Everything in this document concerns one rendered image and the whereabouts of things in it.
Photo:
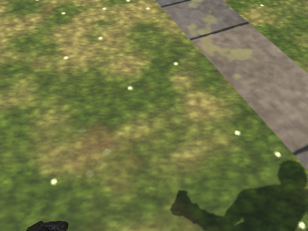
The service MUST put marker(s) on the left robot hand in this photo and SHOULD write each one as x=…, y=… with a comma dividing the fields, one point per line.
x=49, y=226

